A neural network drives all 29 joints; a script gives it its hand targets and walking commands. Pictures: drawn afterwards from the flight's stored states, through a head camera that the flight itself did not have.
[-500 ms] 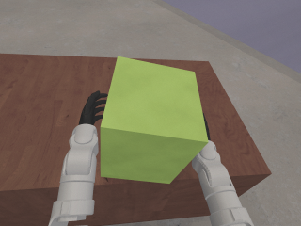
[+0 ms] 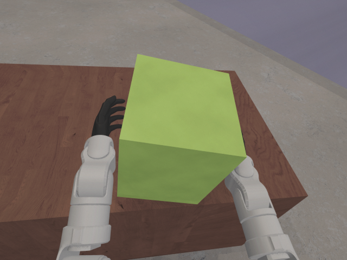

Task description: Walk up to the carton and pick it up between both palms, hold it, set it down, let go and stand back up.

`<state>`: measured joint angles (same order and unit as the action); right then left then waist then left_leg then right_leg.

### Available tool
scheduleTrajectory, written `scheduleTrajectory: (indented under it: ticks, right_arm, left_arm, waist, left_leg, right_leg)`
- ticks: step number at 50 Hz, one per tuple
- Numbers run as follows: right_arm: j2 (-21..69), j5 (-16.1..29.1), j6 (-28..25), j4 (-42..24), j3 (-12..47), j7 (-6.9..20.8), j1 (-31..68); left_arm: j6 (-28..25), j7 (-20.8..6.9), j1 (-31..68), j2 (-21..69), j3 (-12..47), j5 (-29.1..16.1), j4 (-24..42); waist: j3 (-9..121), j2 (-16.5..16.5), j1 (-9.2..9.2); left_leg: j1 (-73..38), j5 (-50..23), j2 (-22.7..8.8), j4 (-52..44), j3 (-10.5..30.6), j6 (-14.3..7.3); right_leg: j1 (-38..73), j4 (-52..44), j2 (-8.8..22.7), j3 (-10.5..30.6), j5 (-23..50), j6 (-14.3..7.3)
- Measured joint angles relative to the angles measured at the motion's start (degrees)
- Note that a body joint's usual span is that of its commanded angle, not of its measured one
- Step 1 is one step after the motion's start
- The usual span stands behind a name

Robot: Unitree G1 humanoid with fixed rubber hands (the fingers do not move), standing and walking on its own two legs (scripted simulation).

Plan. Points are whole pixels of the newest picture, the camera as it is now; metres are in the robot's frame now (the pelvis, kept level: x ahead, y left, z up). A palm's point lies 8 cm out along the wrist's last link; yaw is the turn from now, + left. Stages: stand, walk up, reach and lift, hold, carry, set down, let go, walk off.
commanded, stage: reach and lift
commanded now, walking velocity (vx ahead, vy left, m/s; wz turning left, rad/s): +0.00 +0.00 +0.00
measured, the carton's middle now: (170, 137) +0.37 +0.00 +0.11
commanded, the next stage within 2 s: hold in 0.40 s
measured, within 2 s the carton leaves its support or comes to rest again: neither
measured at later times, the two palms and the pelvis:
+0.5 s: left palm (96, 124) +0.35 +0.16 +0.17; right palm (237, 142) +0.33 -0.14 +0.14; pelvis -0.01 +0.00 +0.00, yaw +1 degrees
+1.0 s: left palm (85, 120) +0.34 +0.17 +0.19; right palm (236, 135) +0.33 -0.12 +0.17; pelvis -0.02 +0.00 +0.00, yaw +1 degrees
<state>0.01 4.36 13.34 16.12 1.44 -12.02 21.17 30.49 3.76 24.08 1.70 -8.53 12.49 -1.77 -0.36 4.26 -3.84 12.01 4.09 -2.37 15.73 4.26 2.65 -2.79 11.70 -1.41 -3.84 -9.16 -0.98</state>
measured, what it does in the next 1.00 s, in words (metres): stands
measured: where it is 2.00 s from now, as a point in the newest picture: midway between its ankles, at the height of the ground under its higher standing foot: outside the picture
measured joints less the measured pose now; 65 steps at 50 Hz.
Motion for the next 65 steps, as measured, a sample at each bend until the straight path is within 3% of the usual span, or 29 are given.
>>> scheduleTrajectory:
  ticks: [25, 35, 48, 65]
  right_arm:
    - [0.46, 1.05, 6.04, -1.44, -1.56, 0.35, 4.30]
    - [0.54, 1.20, 8.16, 0.18, -2.86, 0.61, 6.89]
    - [0.23, 2.42, 9.28, -0.31, -2.16, 0.18, 8.07]
    - [-0.11, 4.68, 12.72, 0.38, -2.92, -0.07, 11.17]
  left_arm:
    - [7.17, -1.19, 4.30, -0.90, -0.91, 1.42, 2.48]
    - [9.12, -2.09, 7.54, -0.36, -2.64, 2.68, 0.53]
    - [11.16, -2.08, 7.75, -0.91, -2.85, 2.49, 2.59]
    - [15.24, -1.93, 10.09, -1.97, -2.88, 2.69, 2.72]
  waist:
    - [-0.56, 0.09, -0.83]
    - [-1.08, 0.61, -1.00]
    - [-0.89, 0.53, -0.27]
    - [-0.30, 1.42, -0.85]
  left_leg:
    - [-2.27, -0.14, 0.20, 0.80, 0.82, -0.04]
    - [-3.61, -0.47, 0.21, 0.61, 0.68, -0.08]
    - [-3.75, -0.44, 0.21, 1.08, 0.85, -0.14]
    - [-3.03, 0.12, 0.35, 2.75, 1.30, -0.29]
  right_leg:
    - [2.75, 0.39, 0.04, -0.91, 0.06, 0.03]
    - [3.62, 1.10, 0.12, -0.88, -0.04, 0.04]
    - [4.09, 1.01, 0.07, -1.14, 0.16, 0.08]
    - [4.03, 1.66, 0.10, -1.69, -0.05, 0.23]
